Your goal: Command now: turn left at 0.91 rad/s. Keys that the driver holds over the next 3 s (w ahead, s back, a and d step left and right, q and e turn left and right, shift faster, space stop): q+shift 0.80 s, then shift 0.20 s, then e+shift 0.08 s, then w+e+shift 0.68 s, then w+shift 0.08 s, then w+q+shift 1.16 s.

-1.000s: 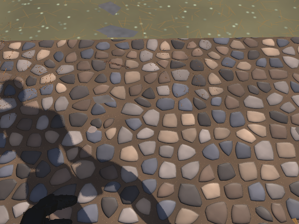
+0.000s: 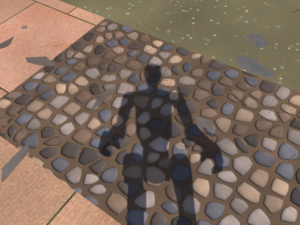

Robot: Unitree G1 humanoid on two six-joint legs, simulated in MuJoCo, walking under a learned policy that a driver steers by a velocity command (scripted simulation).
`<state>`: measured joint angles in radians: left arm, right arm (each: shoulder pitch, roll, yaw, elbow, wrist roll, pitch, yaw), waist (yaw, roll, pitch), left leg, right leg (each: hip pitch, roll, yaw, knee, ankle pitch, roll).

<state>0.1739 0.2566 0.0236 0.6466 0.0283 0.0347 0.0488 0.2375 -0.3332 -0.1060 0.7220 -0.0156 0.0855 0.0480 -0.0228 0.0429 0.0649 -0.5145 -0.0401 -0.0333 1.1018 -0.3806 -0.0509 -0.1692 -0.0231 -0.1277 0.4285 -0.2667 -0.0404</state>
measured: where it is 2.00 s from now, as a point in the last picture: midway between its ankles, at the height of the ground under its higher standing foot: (93, 207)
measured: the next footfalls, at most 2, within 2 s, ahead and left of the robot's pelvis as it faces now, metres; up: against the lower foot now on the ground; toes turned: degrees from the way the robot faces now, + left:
left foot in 0.22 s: +0.02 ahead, +0.13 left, +0.00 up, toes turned +15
right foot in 0.74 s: +0.13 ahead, +0.00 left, +0.00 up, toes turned +50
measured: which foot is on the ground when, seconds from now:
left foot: up 0.00-0.20, down 0.22-0.74, up 0.76-1.00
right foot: down 0.00-0.22, up 0.24-0.72, down 0.74-1.00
